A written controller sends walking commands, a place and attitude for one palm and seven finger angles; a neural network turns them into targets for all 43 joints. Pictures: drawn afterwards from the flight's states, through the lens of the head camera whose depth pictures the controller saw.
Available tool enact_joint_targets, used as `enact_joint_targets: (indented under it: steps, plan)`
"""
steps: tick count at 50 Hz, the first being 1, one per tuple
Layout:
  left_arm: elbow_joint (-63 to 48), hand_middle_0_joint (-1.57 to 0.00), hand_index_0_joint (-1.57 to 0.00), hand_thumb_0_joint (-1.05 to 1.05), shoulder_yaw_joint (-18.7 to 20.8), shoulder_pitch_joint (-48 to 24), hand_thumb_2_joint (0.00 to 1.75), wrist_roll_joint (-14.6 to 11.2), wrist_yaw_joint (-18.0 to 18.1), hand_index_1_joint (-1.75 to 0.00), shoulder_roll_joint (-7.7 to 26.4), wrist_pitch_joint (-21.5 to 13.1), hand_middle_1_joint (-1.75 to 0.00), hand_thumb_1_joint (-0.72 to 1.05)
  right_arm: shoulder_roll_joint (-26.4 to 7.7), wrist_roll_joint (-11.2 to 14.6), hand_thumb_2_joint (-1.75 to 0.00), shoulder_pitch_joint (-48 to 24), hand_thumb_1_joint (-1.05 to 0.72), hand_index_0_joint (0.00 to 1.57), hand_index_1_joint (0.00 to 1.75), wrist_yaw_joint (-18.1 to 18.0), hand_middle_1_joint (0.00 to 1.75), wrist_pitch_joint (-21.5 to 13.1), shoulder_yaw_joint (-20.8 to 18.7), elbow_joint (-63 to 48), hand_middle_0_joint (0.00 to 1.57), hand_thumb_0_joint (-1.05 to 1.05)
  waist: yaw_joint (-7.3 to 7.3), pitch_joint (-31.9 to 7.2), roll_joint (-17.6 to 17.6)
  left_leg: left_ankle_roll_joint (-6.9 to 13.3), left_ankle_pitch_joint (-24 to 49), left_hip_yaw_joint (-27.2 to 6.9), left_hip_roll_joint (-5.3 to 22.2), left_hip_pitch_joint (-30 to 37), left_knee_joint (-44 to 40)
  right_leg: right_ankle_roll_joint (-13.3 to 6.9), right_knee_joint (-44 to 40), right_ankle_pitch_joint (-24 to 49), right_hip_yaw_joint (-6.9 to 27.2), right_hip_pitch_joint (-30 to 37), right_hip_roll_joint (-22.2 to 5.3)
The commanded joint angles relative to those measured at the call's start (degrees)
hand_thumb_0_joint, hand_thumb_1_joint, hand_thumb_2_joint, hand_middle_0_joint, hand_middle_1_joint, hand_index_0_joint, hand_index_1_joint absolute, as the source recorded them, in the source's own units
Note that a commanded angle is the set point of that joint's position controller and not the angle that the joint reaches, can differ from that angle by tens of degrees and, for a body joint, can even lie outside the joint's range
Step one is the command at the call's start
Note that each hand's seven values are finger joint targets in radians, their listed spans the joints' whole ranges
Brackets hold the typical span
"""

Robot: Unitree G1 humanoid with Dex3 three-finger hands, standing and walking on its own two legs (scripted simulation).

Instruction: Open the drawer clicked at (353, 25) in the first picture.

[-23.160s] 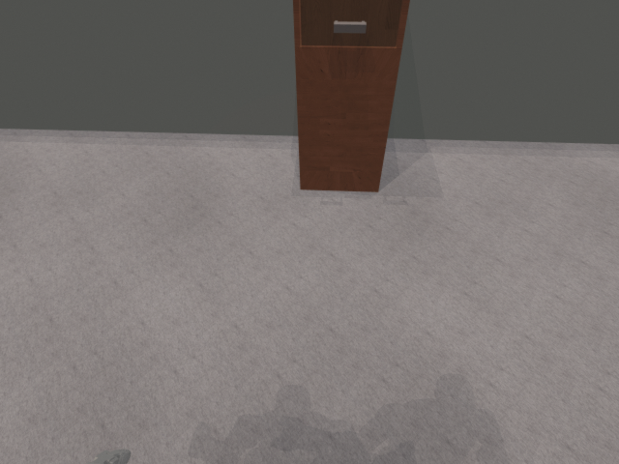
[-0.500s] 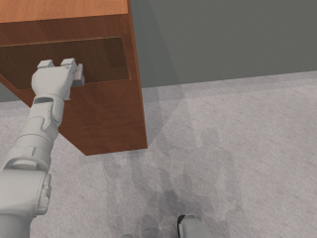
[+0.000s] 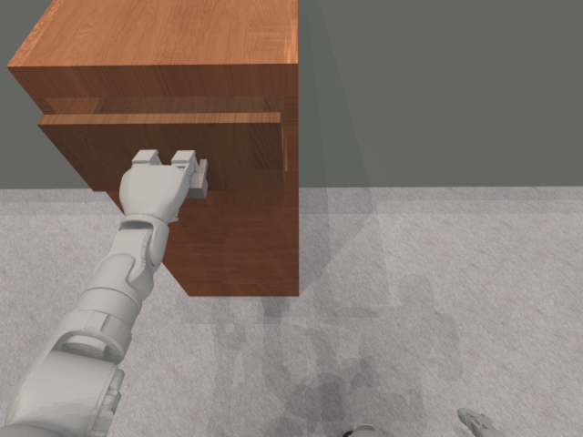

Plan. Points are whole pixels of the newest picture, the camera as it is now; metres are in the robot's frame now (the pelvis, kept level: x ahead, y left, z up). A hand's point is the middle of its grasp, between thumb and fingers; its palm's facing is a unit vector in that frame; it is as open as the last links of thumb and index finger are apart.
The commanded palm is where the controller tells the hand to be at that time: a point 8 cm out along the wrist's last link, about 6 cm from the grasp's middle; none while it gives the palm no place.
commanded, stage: pull the drawer open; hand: left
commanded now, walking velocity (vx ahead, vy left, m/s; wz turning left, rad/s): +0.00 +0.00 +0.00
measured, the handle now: (171, 175) +0.48 +0.20 +0.03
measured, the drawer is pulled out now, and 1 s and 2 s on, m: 0.05 0.11 0.24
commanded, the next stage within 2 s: none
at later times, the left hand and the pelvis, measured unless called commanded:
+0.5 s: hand (169, 208) +0.43 +0.20 +0.01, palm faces -0.04 +0.00 -1.00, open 6.1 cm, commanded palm +0.40 +0.21 +0.07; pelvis -0.04 -0.02 -0.01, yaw -1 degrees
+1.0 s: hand (162, 243) +0.38 +0.20 +0.01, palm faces +0.03 -0.03 -1.00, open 6.0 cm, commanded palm +0.35 +0.21 +0.07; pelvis -0.01 -0.01 +0.00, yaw +0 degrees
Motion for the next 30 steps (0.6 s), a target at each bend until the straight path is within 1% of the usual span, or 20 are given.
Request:
enact_joint_targets:
  steps: [1, 3, 4, 5, 7, 10, 11, 13, 14, 17, 19, 20, 22, 23, 25, 26, 27, 28, 29, 30]
  plan:
    - [-2.64, -0.40, -0.40, 0.00, 8.11, -25.53, 0.90, -0.49, 1.30, -1.35, 18.13, 2.64, -1.35, 0.90, -8.13, 0.09, -0.90, 9.10, -0.90, 0.20, 0.30, -1.03, 0.30, -0.07, -2.88, -1.99, 0.20, 0.00, -1.87, -22.74, -1.72, -0.36, 36.36, 0.05, -2.09, 5.75, -1.96, -3.21, 0.68, 26.56, -1.37, 18.77, 3.55]
    - [-1.64, -0.40, -0.40, 0.00, 8.14, -26.79, 0.90, -0.32, 1.15, -1.35, 18.68, 1.74, -1.35, 0.90, -7.99, -0.01, -0.90, 8.91, -0.90, 0.20, 0.30, -1.21, 0.30, 0.02, -2.71, -2.21, 0.20, 0.00, -1.70, -23.56, -1.59, -0.15, 34.71, 0.17, -2.38, 4.77, -1.85, -3.22, 0.93, 26.45, -1.06, 19.49, 3.35]
    - [-2.02, -0.40, -0.40, 0.00, 7.77, -27.62, 0.90, -0.41, 1.16, -1.35, 18.04, 1.21, -1.35, 0.90, -7.79, -0.09, -0.90, 9.14, -0.90, 0.20, 0.30, -1.20, 0.30, -0.07, -2.81, -2.55, 0.20, 0.00, -2.10, -24.42, -1.90, -0.03, 33.99, 0.23, -2.45, 4.70, -1.72, -3.16, 0.91, 26.82, -0.92, 19.75, 3.42]
    - [-0.96, -0.40, -0.40, 0.00, 8.44, -27.55, 0.90, -0.47, 1.17, -1.35, 19.02, 0.78, -1.35, 0.90, -7.87, -0.08, -0.90, 8.92, -0.90, 0.20, 0.30, -1.33, 0.30, -0.13, -2.69, -2.50, 0.20, 0.00, -1.92, -23.63, -2.99, 0.06, 32.04, 0.34, -2.60, 3.24, -1.73, -3.11, 0.93, 26.17, -0.82, 20.02, 3.29]
    - [-0.92, -0.40, -0.40, 0.00, 9.33, -29.00, 0.90, -0.43, 1.08, -1.35, 20.41, -0.34, -1.35, 0.90, -7.96, -0.11, -0.90, 8.93, -0.90, 0.20, 0.30, -1.34, 0.30, -0.15, -2.60, -2.94, 0.20, 0.00, -1.98, -24.22, -2.82, 0.24, 29.14, 0.18, -2.99, 1.54, -1.72, -3.23, 1.06, 24.91, -0.42, 20.53, 3.36]
    - [-0.21, -0.40, -0.40, 0.00, 8.62, -29.81, 0.90, 0.09, 1.65, -1.35, 19.94, -1.68, -1.35, 0.90, -7.88, -0.17, -0.90, 9.34, -0.90, 0.20, 0.30, -1.36, 0.30, -0.69, -2.75, -2.61, 0.20, 0.00, -2.30, -24.38, -1.91, 0.32, 26.28, 0.37, -3.00, 0.86, -1.54, -3.15, 1.06, 22.64, -0.20, 19.22, 3.35]
    - [-0.53, -0.40, -0.40, 0.00, 7.94, -30.79, 0.90, 0.07, 1.81, -1.35, 19.02, -2.20, -1.35, 0.90, -7.81, -0.11, -0.90, 9.99, -0.90, 0.20, 0.30, -1.20, 0.30, -0.97, -2.90, -2.72, 0.20, 0.00, -2.70, -24.64, -1.74, 0.34, 25.67, 0.28, -3.01, 0.87, -1.51, -3.16, 0.97, 22.05, -0.24, 18.79, 3.45]
    - [0.45, -0.40, -0.40, 0.00, 9.61, -30.98, 0.90, 0.20, 2.18, -1.35, 21.30, -2.83, -1.35, 0.90, -8.20, -0.31, -0.90, 10.50, -0.90, 0.20, 0.30, -1.08, 0.30, -1.15, -3.02, -2.06, 0.20, 0.00, -2.61, -25.39, -1.56, 0.55, 24.13, 0.41, -3.14, -0.50, -1.08, -3.11, 1.25, 21.48, 0.24, 19.25, 3.37]
    - [0.05, -0.40, -0.40, 0.00, 10.20, -31.65, 0.90, 0.32, 2.46, -1.35, 22.04, -3.16, -1.35, 0.90, -8.25, -0.28, -0.90, 10.83, -0.90, 0.20, 0.30, -1.09, 0.30, -1.31, -3.11, -2.03, 0.20, 0.00, -2.72, -26.16, -2.64, 0.62, 23.88, 0.25, -3.10, -0.95, -0.90, -3.04, 1.41, 21.37, 0.24, 19.34, 3.42]
    - [0.40, -0.40, -0.40, 0.00, 10.15, -33.50, 0.90, 0.48, 2.97, -1.35, 22.09, -3.83, -1.35, 0.90, -8.49, -0.42, -0.90, 11.16, -0.90, 0.20, 0.30, -0.99, 0.30, -1.67, -3.35, -1.42, 0.20, 0.00, -3.15, -26.98, -1.66, 0.70, 22.08, 0.20, -3.30, -2.02, -0.59, -3.15, 1.53, 19.72, 0.51, 18.71, 3.51]
    - [1.66, -0.40, -0.40, 0.00, 9.86, -33.09, 0.90, 0.33, 3.37, -1.35, 22.12, -3.81, -1.35, 0.90, -8.75, -0.24, -0.90, 11.68, -0.90, 0.20, 0.30, -0.80, 0.30, -1.98, -3.43, -0.83, 0.20, 0.00, -3.39, -25.04, -1.12, 0.76, 19.48, 0.30, -3.18, -2.75, -0.91, -3.10, 0.93, 17.33, 0.67, 17.53, 3.54]
    - [1.94, -0.40, -0.40, 0.00, 10.06, -33.58, 0.90, 0.39, 3.56, -1.35, 22.52, -3.87, -1.35, 0.90, -8.90, -0.23, -0.90, 11.85, -0.90, 0.20, 0.30, -0.84, 0.30, -2.15, -3.37, -0.73, 0.20, 0.00, -3.42, -25.45, -1.53, 0.79, 18.48, 0.24, -3.18, -3.03, -1.09, -3.06, 0.87, 16.14, 0.63, 17.42, 3.51]
    - [2.57, -0.40, -0.40, 0.00, 11.29, -30.32, 0.90, -0.32, 3.28, -1.35, 23.23, -3.94, -1.35, 0.90, -9.24, -0.12, -0.90, 11.66, -0.90, 0.20, 0.30, -0.47, 0.30, -2.19, -3.47, -0.83, 0.20, 0.00, -2.17, -26.08, -1.38, 0.84, 18.39, 0.33, -3.26, -3.23, -1.59, -3.31, 0.67, 16.07, 0.88, 18.75, 3.62]
    - [2.88, -0.40, -0.40, 0.00, 11.03, -28.18, 0.90, -0.46, 3.15, -1.35, 22.83, -3.98, -1.35, 0.90, -9.07, -0.09, -0.90, 11.76, -0.90, 0.20, 0.30, -0.52, 0.30, -2.25, -3.41, -1.01, 0.20, 0.00, -1.60, -26.21, -1.80, 0.85, 17.97, 0.55, -3.16, -3.88, -2.00, -3.17, 0.73, 15.97, 0.95, 19.87, 3.44]
    - [1.68, -0.40, -0.40, 0.00, 9.85, -25.94, 0.90, -0.94, 2.69, -1.35, 20.94, -4.22, -1.35, 0.90, -8.98, 0.29, -0.90, 11.15, -0.90, 0.20, 0.30, -0.52, 0.30, -2.48, -3.55, -1.61, 0.20, 0.00, -1.21, -25.09, -1.04, 0.81, 17.19, 0.81, -3.04, -3.19, -2.79, -3.32, -0.03, 14.98, 0.86, 19.60, 3.56]
    - [1.44, -0.40, -0.40, 0.00, 10.81, -23.88, 0.90, -1.29, 2.52, -1.35, 21.63, -4.17, -1.35, 0.90, -9.09, 0.44, -0.90, 11.08, -0.90, 0.20, 0.30, -0.41, 0.30, -2.45, -3.64, -1.76, 0.20, 0.00, -0.61, -25.39, -1.30, 0.82, 16.97, 0.89, -2.91, -2.92, -3.13, -3.33, -0.11, 14.76, 0.97, 20.27, 3.64]
    - [0.92, -0.40, -0.40, 0.00, 11.38, -22.01, 0.90, -1.42, 2.22, -1.35, 21.63, -4.37, -1.35, 0.90, -9.17, 0.40, -0.90, 10.84, -0.90, 0.20, 0.30, -0.43, 0.30, -2.41, -3.82, -2.10, 0.20, 0.00, -0.21, -26.67, -2.73, 0.91, 18.01, 0.83, -2.88, -2.77, -3.16, -3.43, -0.03, 15.89, 1.05, 21.66, 3.67]
    - [0.23, -0.40, -0.40, 0.00, 11.09, -19.35, 0.90, -1.25, 2.07, -1.35, 21.35, -4.39, -1.35, 0.90, -9.01, 0.50, -0.90, 10.43, -0.90, 0.20, 0.30, -0.55, 0.30, -2.53, -3.76, -2.35, 0.20, 0.00, 0.57, -25.87, -1.74, 0.85, 18.52, 1.22, -2.77, -2.75, -3.53, -3.44, -0.05, 16.64, 1.15, 21.98, 3.58]
    - [-2.71, -0.40, -0.40, 0.00, 11.13, -17.29, 0.90, -1.55, 1.94, -1.35, 20.57, -4.59, -1.35, 0.90, -8.89, 0.73, -0.90, 10.34, -0.90, 0.20, 0.30, -0.38, 0.30, -2.65, -3.97, -3.04, 0.20, 0.00, 1.15, -26.62, -0.88, 0.74, 20.42, 1.18, -2.60, -1.32, -3.85, -3.65, 0.01, 18.12, 0.93, 22.48, 3.73]
    - [-4.21, -0.40, -0.40, 0.00, 10.81, -13.21, 0.90, -1.77, 1.87, -1.35, 19.30, -4.45, -1.35, 0.90, -8.77, 0.81, -0.90, 9.67, -0.90, 0.20, 0.30, -0.35, 0.30, -2.78, -4.07, -3.56, 0.20, 0.00, 1.59, -26.43, -1.63, 0.79, 21.76, 1.31, -2.54, -0.89, -3.98, -3.72, -0.11, 19.12, 0.78, 23.06, 3.83]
